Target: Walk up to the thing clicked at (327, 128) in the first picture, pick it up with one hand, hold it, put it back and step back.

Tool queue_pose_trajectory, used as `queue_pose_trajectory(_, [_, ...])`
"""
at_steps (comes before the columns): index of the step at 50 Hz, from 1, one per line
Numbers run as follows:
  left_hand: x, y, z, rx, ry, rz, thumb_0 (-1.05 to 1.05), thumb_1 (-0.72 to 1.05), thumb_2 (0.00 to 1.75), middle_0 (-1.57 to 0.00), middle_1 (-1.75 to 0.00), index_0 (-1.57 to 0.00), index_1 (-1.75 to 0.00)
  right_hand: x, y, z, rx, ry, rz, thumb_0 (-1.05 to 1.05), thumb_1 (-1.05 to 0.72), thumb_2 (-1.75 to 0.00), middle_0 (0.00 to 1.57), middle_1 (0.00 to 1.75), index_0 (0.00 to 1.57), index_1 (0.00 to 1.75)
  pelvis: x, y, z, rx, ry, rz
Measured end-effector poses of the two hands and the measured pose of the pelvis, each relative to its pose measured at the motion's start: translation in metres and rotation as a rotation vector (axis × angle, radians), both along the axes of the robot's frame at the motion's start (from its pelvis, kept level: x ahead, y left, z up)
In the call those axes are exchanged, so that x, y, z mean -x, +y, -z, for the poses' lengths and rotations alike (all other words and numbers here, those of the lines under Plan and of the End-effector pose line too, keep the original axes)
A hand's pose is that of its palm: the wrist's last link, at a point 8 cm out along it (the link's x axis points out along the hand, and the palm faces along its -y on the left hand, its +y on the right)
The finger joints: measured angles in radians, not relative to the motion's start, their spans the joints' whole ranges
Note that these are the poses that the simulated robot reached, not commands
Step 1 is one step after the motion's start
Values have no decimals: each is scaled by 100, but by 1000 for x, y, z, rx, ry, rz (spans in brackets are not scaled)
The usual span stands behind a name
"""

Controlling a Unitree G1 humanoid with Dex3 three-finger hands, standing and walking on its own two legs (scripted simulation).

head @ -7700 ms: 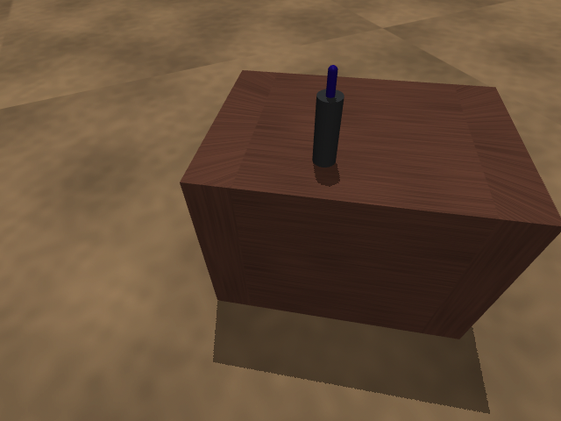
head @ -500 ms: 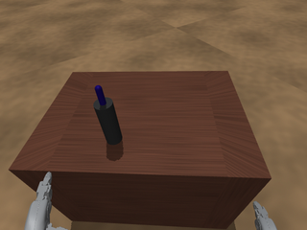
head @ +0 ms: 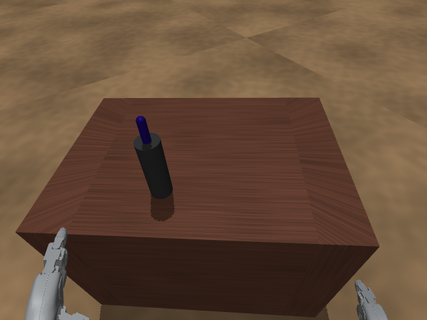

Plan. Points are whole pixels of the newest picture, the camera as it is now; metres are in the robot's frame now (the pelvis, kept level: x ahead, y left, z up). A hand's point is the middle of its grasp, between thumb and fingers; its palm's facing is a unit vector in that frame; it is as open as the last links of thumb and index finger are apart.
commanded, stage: go down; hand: left
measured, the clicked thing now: (152, 158) +0.51 +0.20 +0.01
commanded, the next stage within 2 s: none
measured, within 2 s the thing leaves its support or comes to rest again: neither
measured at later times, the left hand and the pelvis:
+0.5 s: hand (69, 232) +0.27 +0.30 +0.06, palm faces +0.23 -0.97 -0.11, open 17.7 cm; pelvis +0.00 +0.00 -0.01, yaw +1 degrees
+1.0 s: hand (56, 198) +0.34 +0.35 +0.07, palm faces +0.22 -0.97 +0.00, open 17.7 cm; pelvis +0.00 +0.01 -0.02, yaw +0 degrees
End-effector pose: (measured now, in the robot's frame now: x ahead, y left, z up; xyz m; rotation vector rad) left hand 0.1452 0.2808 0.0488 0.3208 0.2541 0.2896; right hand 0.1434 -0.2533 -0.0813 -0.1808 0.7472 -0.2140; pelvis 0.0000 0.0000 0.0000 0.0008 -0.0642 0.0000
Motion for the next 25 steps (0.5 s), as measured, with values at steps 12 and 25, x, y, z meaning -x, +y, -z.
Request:
queue_pose_trajectory(12, [-17, 16, 3, 56, -91, -28, -2, -60, 5, -7, -7, -7, -7, -7, 6, -1, 7, -23, -37, -1, 51, -5, 6, 5, 5, 5, 2, 0, 5, 5, 28, -15])
queue_pose_trajectory(25, [-92, 65, -13, 191, -239, 65, -2, -61, 5, -5, -6, -7, -6, 3, -1, 7, 31, 15, 13, -1, 50, -5, 6, 5, 5, 5, 4, 1, 12, 9, 87, -11])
